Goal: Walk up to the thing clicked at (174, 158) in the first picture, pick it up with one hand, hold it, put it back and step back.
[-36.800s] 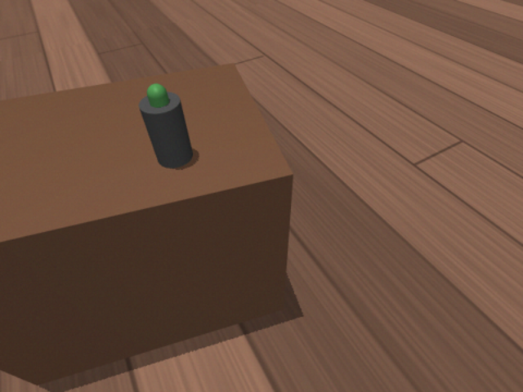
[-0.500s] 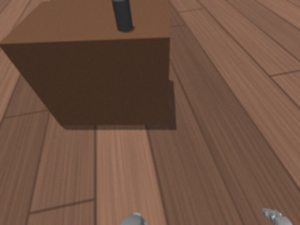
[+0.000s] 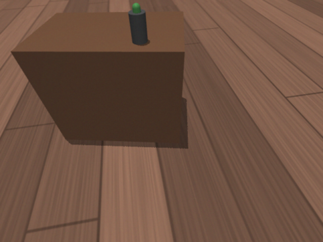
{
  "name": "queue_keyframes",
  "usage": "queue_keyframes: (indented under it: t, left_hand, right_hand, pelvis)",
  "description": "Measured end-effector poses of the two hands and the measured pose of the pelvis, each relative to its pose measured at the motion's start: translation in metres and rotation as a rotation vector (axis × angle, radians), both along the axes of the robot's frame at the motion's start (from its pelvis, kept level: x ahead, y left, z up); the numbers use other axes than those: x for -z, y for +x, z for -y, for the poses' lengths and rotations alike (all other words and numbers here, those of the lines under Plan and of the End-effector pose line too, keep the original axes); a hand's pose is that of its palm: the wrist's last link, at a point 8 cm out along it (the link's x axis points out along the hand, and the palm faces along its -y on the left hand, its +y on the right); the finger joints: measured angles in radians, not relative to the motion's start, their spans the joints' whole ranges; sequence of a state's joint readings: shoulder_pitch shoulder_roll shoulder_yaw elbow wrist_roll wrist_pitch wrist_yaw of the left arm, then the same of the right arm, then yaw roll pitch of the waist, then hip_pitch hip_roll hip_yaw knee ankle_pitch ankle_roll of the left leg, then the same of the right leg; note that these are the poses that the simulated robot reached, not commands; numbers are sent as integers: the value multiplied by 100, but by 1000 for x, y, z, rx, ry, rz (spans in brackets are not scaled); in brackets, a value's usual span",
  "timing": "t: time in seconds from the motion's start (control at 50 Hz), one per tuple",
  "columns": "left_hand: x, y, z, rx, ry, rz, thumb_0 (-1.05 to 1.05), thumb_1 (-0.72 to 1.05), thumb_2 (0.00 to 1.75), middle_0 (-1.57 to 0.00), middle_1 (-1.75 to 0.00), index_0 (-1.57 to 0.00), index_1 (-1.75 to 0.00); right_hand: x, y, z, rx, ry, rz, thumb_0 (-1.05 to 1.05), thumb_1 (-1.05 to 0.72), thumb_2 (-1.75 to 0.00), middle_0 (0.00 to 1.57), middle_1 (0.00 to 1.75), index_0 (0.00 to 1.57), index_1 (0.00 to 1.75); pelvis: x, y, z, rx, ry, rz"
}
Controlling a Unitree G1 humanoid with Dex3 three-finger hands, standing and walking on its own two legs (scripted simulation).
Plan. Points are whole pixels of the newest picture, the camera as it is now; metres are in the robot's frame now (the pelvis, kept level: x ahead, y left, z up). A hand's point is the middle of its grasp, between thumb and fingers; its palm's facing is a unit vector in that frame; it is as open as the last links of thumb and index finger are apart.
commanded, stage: step back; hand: left
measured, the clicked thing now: (138, 23) +1.10 +0.13 +0.08
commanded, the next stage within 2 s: stand in 0.58 s
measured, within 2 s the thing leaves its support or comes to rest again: neither
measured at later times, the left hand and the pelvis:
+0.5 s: hand out of the picture +0.12 +0.30 -0.15, palm faces +0.01 -0.93 -0.36, open 7.4 cm; pelvis +0.04 +0.03 +0.01, yaw +0 degrees
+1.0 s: hand out of the picture +0.12 +0.26 -0.13, palm faces -0.05 -0.94 -0.33, open 7.4 cm; pelvis +0.03 +0.02 +0.02, yaw -1 degrees
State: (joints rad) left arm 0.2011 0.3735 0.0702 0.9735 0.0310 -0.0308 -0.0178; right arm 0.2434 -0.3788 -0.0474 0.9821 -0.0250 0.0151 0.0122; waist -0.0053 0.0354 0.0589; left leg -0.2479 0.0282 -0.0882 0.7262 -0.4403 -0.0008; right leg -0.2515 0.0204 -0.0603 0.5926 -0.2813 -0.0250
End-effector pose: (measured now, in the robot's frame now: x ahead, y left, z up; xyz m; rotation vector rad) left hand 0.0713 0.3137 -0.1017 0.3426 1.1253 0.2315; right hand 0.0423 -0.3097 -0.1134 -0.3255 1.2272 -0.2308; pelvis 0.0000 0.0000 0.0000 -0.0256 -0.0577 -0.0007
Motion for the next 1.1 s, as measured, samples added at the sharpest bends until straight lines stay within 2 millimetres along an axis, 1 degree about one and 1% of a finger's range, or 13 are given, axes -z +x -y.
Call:
queue_keyframes:
  t: [0.1, 0.14, 0.2, 0.28, 0.34, 0.4, 0.52, 0.62, 0.68, 0.76, 0.92, 1.02, 1.1]
  left_hand:
    - [-3, -4, 6, -30, -18, -2, 1, 90, 90, -21, -30, -21, -30]
    - [-3, -5, 4, -36, -21, -12, 1, 90, 90, -21, -30, -21, -30]
    - [2, -3, -6, -45, -23, -32, 1, 90, 90, -21, -30, -21, -30]
    - [12, 7, -22, -58, -27, -55, 1, 90, 90, -21, -30, -21, -30]
    - [14, 18, -27, -57, -34, -68, 1, 90, 90, -20, -30, -20, -30]
    - [14, 28, -29, -44, -31, -69, 1, 90, 90, -20, -30, -20, -30]
    - [7, 42, -26, -28, -28, -63, 1, 90, 90, -20, -30, -20, -30]
    - [-1, 52, -19, -17, -27, -43, 1, 90, 90, -20, -30, -20, -30]
    - [-5, 56, -13, -4, -35, -39, 1, 90, 90, -20, -30, -20, -30]
    - [-7, 58, -5, 14, -44, -37, 1, 90, 90, -20, -30, -20, -30]
    - [-6, 53, 5, 30, -56, -49, 1, 90, 90, -20, -30, -20, -30]
    - [-4, 45, 6, 32, -57, -81, 1, 90, 90, -20, -30, -20, -30]
    - [-3, 40, 5, 31, -54, -103, 1, 90, 90, -20, -30, -20, -30]
  right_hand:
    - [-6, 27, 2, -40, -11, 17, 1, -90, -90, 20, 30, 20, 30]
    - [-7, 37, 0, -54, -15, 21, 1, -90, -90, 20, 30, 20, 30]
    - [-7, 50, -8, -68, -20, 21, 1, -91, -90, 20, 30, 20, 30]
    - [-6, 62, -26, -66, -25, 24, 1, -91, -90, 20, 30, 20, 30]
    - [-8, 71, -39, -67, -8, 30, 1, -91, -90, 20, 30, 20, 30]
    - [-9, 83, -47, -69, 7, 40, 1, -90, -90, 20, 30, 20, 30]
    - [-11, 109, -55, -64, 36, 85, 1, -90, -90, 20, 30, 21, 30]
    - [-15, 120, -53, -57, 46, 119, 1, -90, -90, 20, 30, 20, 30]
    - [-18, 120, -49, -52, 52, 127, 1, -90, -90, 20, 30, 20, 30]
    - [-20, 111, -43, -39, 51, 116, 0, -90, -90, 20, 30, 20, 30]
    - [-20, 75, -30, 1, 40, 47, 1, -90, -90, 20, 30, 20, 30]
    - [-17, 52, -25, 24, 36, -9, 1, -90, -90, 20, 30, 20, 30]
    - [-15, 39, -24, 35, 34, -46, 1, -91, -90, 20, 30, 20, 30]
  pelvis:
    - [-5, 9, -3, -13, 21, -5]
    - [-6, 13, -7, -16, 18, -9]
    - [-4, 19, -14, -24, 15, -13]
    - [0, 26, -25, -17, 39, -8]
    - [-2, 32, -29, -10, 23, -19]
    - [-3, 36, -29, 3, 18, -24]
    - [-9, 42, -29, 7, 17, -28]
    - [-12, 43, -27, 9, 22, -18]
    - [-16, 43, -26, 8, 24, -14]
    - [-19, 41, -23, 6, 26, -8]
    - [-22, 35, -17, 8, 25, -6]
    - [-23, 33, -16, 10, 24, -14]
    - [-23, 33, -16, 11, 24, -19]
